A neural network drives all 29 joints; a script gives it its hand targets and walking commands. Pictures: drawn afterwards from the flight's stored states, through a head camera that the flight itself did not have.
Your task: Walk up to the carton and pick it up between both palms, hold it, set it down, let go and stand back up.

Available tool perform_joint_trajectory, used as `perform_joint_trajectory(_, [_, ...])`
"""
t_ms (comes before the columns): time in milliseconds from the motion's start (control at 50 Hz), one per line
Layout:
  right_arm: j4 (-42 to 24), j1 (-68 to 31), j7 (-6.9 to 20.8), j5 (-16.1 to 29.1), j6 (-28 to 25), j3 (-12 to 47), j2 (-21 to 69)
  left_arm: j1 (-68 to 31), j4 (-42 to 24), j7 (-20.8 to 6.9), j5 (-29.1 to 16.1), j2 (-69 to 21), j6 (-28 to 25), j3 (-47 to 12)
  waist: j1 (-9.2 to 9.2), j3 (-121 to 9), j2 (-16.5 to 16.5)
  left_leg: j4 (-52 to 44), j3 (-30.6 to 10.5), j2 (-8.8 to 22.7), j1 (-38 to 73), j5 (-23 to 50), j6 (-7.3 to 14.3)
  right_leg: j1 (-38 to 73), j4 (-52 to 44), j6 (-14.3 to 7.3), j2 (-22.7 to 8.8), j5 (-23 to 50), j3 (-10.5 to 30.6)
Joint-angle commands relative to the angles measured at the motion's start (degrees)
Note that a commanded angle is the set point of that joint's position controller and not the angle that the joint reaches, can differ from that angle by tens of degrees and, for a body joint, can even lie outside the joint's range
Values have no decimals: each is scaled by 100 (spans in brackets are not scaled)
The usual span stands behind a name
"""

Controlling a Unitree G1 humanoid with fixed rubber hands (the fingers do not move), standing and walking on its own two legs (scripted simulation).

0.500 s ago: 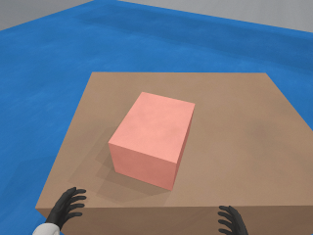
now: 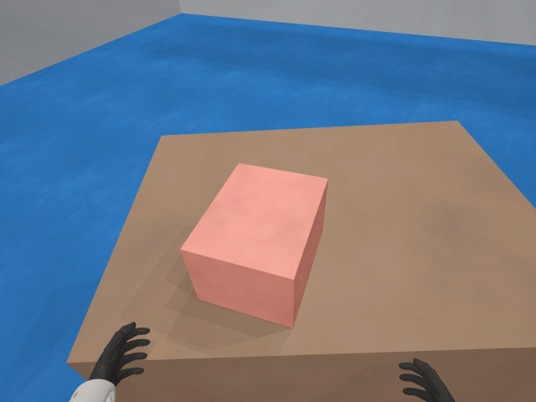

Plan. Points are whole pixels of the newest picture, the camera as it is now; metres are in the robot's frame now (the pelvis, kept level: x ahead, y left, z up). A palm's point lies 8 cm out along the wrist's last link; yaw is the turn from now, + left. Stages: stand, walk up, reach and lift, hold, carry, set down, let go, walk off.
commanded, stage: let go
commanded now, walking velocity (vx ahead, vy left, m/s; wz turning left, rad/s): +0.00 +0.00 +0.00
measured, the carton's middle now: (263, 238) +0.45 +0.04 -0.02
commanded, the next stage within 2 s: stand in 0.28 s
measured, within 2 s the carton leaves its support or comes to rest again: neither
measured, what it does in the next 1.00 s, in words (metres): stands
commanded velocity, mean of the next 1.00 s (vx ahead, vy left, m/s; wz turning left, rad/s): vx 0.00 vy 0.00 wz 0.00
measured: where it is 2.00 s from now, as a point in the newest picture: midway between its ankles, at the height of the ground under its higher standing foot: outside the picture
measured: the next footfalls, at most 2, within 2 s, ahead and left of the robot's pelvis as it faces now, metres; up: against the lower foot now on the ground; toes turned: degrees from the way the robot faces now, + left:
none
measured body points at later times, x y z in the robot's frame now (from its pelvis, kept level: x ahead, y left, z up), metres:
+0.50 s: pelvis -0.01 +0.00 +0.00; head -0.01 +0.00 +0.45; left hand +0.19 +0.26 -0.03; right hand +0.13 -0.24 -0.11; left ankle +0.01 +0.14 -0.75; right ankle -0.02 -0.11 -0.75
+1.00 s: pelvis -0.01 +0.02 -0.01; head -0.01 +0.02 +0.44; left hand +0.19 +0.26 -0.04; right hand +0.12 -0.23 -0.12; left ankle +0.01 +0.14 -0.75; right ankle -0.02 -0.11 -0.75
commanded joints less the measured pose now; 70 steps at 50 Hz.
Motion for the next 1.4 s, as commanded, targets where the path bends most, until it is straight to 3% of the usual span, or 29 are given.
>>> perform_joint_trajectory(0, [-380,-482,-58,95,-270,206,-261,-36,775,-308,46,-36,310,-445,10,172,-1130,-78,65,-356,749,693,144,-1268,-811,263,-16,645,77])
perform_joint_trajectory(40, [-438,-546,-73,61,-253,199,-248,-94,835,-332,39,-2,303,-402,-20,235,-1259,-49,73,-387,776,664,174,-1394,-896,307,-17,525,107])
perform_joint_trajectory(160, [-499,-610,-98,46,-127,117,-346,-183,769,-334,34,-88,409,-492,-81,456,-1054,-104,82,-367,711,577,126,-1511,-920,241,-3,240,52])
perform_joint_trajectory(240, [-466,-571,-134,-36,-140,30,-368,-202,711,-320,-28,-14,371,-491,-159,388,-1217,-87,60,-349,638,415,173,-1388,-886,285,-17,149,51])
perform_joint_trajectory(260, [-479,-582,-135,-34,-139,22,-357,-204,681,-317,-3,-33,371,-503,-160,384,-1165,-86,53,-347,665,466,158,-1384,-891,274,-23,215,55])
perform_joint_trajectory(280, [-141,309,-126,-30,103,-137,-783,197,67,-32,151,883,-220,-4,20,448,-557,177,-423,161,-604,840,188,-1113,-378,83,-356,598,381])
perform_joint_trajectory(300, [-119,310,-104,-19,199,-134,-794,249,113,55,181,1053,-444,73,-31,589,-490,118,-465,191,-983,412,226,-1098,-311,38,-463,480,480])
perform_joint_trajectory(320, [-181,208,-81,-16,239,-92,-677,225,79,81,184,1102,-546,112,-50,669,-740,40,-523,215,-1072,125,257,-1310,-317,18,-506,150,561])
perform_joint_trajectory(380, [-203,173,-3,-25,234,-102,-722,336,-62,93,226,951,-733,78,5,85,-871,114,-605,284,-936,343,321,-1052,-246,-43,-526,356,526])
perform_joint_trajectory(400, [-157,113,21,-30,225,-114,-735,375,-82,100,242,933,-786,84,20,-96,-737,155,-603,279,-929,405,336,-967,-210,-68,-540,471,540])
perform_joint_trajectory(440, [-135,116,80,-28,239,-125,-681,460,-190,110,267,973,-850,57,-10,-369,-792,205,-590,293,-893,475,338,-883,-78,-86,-597,532,506])
perform_joint_trajectory(480, [-148,46,124,-30,264,-155,-742,570,-251,111,283,952,-869,36,10,-555,-488,301,-573,262,-921,463,351,-764,27,-103,-589,585,513])
perform_joint_trajectory(520, [-103,105,169,-25,277,-138,-709,718,-302,127,289,991,-883,26,-10,-799,-496,353,-569,252,-842,726,349,-657,176,-87,-610,904,429])
perform_joint_trajectory(560, [-82,178,205,-41,303,-168,-780,797,-346,135,295,988,-863,32,3,-664,-312,370,-616,261,-942,649,351,-794,217,-85,-598,625,379])
perform_joint_trajectory(680, [-46,355,269,-32,367,-201,-857,960,-407,200,264,990,-836,-25,-51,-97,-622,329,-716,233,-1276,267,344,-1103,178,-14,-560,284,329])
perform_joint_trajectory(740, [-86,379,275,-16,387,-199,-870,1054,-382,201,234,928,-825,-64,-96,127,-436,230,-776,255,-1377,165,364,-1254,228,-9,-546,107,352])
perform_joint_trajectory(1000, [-228,330,278,5,391,-233,-879,987,-384,243,294,986,-860,-53,-109,-572,-541,511,-760,223,-995,780,396,-900,386,-41,-634,551,326])
perform_joint_trajectory(1120, [-190,317,294,18,439,-239,-880,990,-425,255,258,978,-820,-57,-106,-212,-658,453,-815,210,-1123,634,387,-1117,398,-4,-627,368,272])
perform_joint_trajectory(1280, [-223,340,282,25,465,-235,-887,985,-353,242,265,986,-814,-42,-110,100,-430,345,-838,182,-1333,218,379,-1191,254,-33,-607,-13,335])
perform_joint_trajectory(1380, [-236,315,285,35,453,-236,-847,946,-334,241,266,991,-825,-39,-115,-139,-428,449,-827,188,-1166,602,396,-1040,319,-44,-632,306,284])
